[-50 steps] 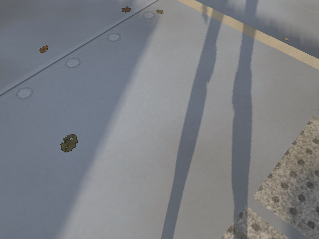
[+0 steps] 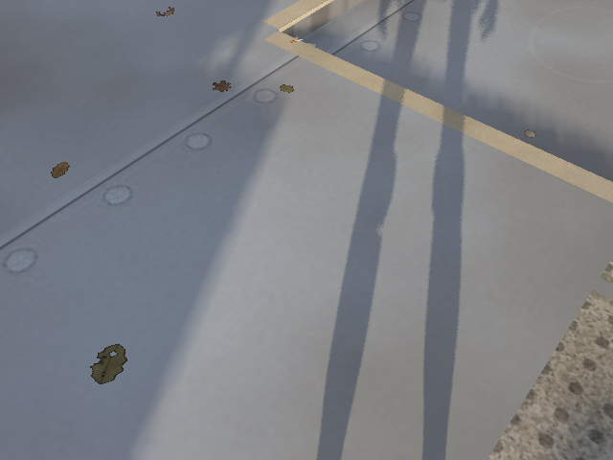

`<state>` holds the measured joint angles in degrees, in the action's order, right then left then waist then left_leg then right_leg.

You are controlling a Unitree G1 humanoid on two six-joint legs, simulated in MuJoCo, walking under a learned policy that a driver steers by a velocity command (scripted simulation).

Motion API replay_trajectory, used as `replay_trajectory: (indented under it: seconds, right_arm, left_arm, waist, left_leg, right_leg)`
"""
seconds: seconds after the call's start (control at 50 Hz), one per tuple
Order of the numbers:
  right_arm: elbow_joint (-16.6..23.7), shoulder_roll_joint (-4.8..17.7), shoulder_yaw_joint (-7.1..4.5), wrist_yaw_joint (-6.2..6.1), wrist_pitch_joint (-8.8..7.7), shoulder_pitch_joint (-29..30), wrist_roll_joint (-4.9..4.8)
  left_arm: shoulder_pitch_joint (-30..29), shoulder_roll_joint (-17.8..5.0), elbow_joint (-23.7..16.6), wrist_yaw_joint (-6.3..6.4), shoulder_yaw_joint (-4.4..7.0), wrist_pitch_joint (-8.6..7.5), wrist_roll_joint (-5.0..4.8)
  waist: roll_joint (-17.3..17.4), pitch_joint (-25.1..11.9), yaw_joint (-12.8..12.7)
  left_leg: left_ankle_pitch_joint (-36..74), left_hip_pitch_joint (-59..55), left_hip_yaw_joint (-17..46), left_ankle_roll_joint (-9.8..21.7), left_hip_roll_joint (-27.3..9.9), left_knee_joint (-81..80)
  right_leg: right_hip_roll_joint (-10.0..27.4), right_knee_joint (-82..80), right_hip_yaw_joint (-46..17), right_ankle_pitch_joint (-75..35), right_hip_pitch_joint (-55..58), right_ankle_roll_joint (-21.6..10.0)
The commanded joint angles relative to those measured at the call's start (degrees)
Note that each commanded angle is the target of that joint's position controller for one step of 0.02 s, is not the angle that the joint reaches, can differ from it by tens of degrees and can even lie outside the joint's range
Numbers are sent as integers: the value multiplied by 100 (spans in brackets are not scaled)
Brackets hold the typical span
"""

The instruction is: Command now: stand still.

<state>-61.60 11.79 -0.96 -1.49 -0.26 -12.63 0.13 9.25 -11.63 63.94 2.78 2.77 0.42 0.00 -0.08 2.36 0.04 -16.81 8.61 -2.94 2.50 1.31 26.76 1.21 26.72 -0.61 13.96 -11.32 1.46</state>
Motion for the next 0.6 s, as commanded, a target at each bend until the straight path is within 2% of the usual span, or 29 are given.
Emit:
replay_trajectory:
  seconds: [0.02,0.14,0.16,0.18,0.2,0.22,0.24,0.26,0.28,0.32,0.34,0.38,0.42,0.46,0.48,0.5,0.52,0.54,0.56,0.58,0.6]
  right_arm:
    - [92,568,-94,-19,-46,-241,4]
    - [39,516,-90,-22,-60,-328,7]
    - [-19,495,-90,-32,-54,-448,6]
    - [-34,630,-144,-51,-35,-516,-36]
    - [-21,881,-232,-69,-24,-606,-87]
    - [-9,1056,-296,-76,-41,-781,-117]
    - [5,1220,-372,-86,-94,-882,-118]
    - [21,1190,-388,-91,-181,-967,-56]
    - [45,1060,-367,-78,-270,-948,-32]
    - [152,846,-327,-40,-374,-796,-113]
    - [192,820,-324,-27,-381,-752,-141]
    - [220,944,-355,-17,-358,-779,-133]
    - [230,1109,-400,7,-333,-818,-171]
    - [264,1148,-413,27,-313,-746,-242]
    - [284,1083,-391,33,-319,-722,-235]
    - [324,900,-327,43,-345,-606,-191]
    - [491,444,-193,86,-378,-419,-79]
    - [763,192,-167,63,-487,-399,-169]
    - [815,555,-237,81,-577,-243,-303]
    - [872,694,-258,129,-626,-115,-344]
    - [798,709,-284,126,-632,-173,-287]
  left_arm:
    - [155,-557,-83,24,79,-22,3]
    - [229,-525,-6,38,59,-27,4]
    - [339,-458,57,41,42,-22,5]
    - [334,-458,65,49,49,-20,-26]
    - [235,-481,0,52,60,-39,-48]
    - [26,-494,-134,42,62,-92,-52]
    - [-187,-484,-277,3,55,-172,-70]
    - [-367,-527,-382,-43,81,-247,-123]
    - [-324,-579,-391,-88,124,-311,-169]
    - [-166,-573,-355,-168,167,-442,-197]
    - [-260,-571,-378,-186,182,-498,-198]
    - [-378,-386,-416,-223,142,-564,-179]
    - [-256,-339,-400,-269,118,-563,-188]
    - [263,-408,-221,-283,149,-532,-189]
    - [697,-512,-75,-266,203,-505,-181]
    - [1278,-694,62,-240,289,-503,-192]
    - [2016,-1214,135,-198,409,-536,-136]
    - [2487,-1590,212,-298,418,-628,-27]
    - [1912,-1245,106,-342,272,-741,4]
    - [1380,-904,-90,-381,165,-795,-25]
    - [946,-774,-233,-424,94,-806,-30]
  waist:
    - [14,-42,-17]
    - [37,22,-19]
    - [91,-108,-10]
    - [208,-21,48]
    - [471,142,139]
    - [747,346,251]
    - [957,572,346]
    - [917,744,401]
    - [719,774,313]
    - [413,616,162]
    - [381,530,173]
    - [530,340,189]
    - [657,279,93]
    - [562,209,-180]
    - [476,108,-368]
    - [250,-43,-666]
    - [-1077,-303,-896]
    - [-2051,-613,-816]
    - [-1179,-221,-562]
    - [-832,81,-387]
    - [-552,189,-192]
  left_leg:
    - [1144,285,406,76,-397,-583]
    - [865,339,460,96,-416,-710]
    - [175,281,474,130,-397,-812]
    - [-932,306,618,250,-436,-957]
    - [-2092,328,1064,478,-717,-1227]
    - [-2990,276,1827,787,-1288,-1657]
    - [-3248,345,2609,1129,-1886,-2010]
    - [-2975,175,3068,1362,-2236,-2207]
    - [-2610,-160,3146,1416,-2346,-2185]
    - [-1818,-584,2564,1166,-2066,-2064]
    - [-1408,-600,2167,1011,-1862,-2040]
    - [-846,-239,1507,871,-1496,-1933]
    - [-838,286,1195,886,-1363,-1761]
    - [-1020,958,1030,811,-1275,-1349]
    - [-971,1239,963,734,-1186,-1014]
    - [-435,1580,698,553,-977,-171]
    - [-395,2329,-44,129,-438,2178]
    - [-1551,3613,229,47,234,3827]
    - [-1246,4101,829,204,-221,4713]
    - [-587,4277,851,366,-485,4785]
    - [-16,4069,737,377,-711,4574]
  right_leg:
    - [122,-296,-102,-1029,168,-167]
    - [122,-351,-92,-832,114,-139]
    - [33,-293,19,-359,142,-139]
    - [-142,-5,224,353,-69,-158]
    - [-307,496,443,1037,-522,-180]
    - [-302,1100,537,1287,-1131,-220]
    - [-63,1823,351,1254,-1564,-308]
    - [170,2612,79,1523,-2191,-365]
    - [353,3161,-95,1580,-2734,-413]
    - [569,3017,-163,1202,-3052,-474]
    - [570,2534,-57,1021,-2864,-448]
    - [384,1700,246,714,-2045,-349]
    - [148,1066,555,497,-1190,-280]
    - [-88,526,786,-92,-119,-262]
    - [-195,455,819,-55,429,-291]
    - [-66,239,519,91,1093,-432]
    - [1231,-588,-1323,833,1710,-871]
    - [2248,-1754,-4090,2072,2235,-1698]
    - [2335,-1790,-4116,2649,1823,-1719]
    - [2089,-1756,-3346,2459,1445,-1481]
    - [1782,-1803,-2582,1731,1105,-1289]
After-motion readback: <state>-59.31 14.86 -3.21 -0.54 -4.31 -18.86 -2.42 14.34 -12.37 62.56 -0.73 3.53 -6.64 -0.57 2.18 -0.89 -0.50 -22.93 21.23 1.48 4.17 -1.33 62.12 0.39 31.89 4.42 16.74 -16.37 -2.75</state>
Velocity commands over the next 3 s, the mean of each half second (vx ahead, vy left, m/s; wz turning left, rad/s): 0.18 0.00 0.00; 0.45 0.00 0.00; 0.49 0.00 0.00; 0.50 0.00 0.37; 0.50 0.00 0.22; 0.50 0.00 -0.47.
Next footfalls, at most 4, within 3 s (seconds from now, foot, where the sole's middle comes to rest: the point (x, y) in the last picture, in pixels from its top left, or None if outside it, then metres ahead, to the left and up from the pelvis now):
0.50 right None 0.14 -0.17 -0.78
1.02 left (295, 456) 0.52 0.05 -0.78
1.58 right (396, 331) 0.83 -0.20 -0.78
2.14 left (282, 253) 1.08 0.09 -0.78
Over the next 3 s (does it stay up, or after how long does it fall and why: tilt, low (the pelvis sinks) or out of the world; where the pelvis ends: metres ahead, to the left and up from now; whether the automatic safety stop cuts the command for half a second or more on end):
stays up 1.44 0.08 0.01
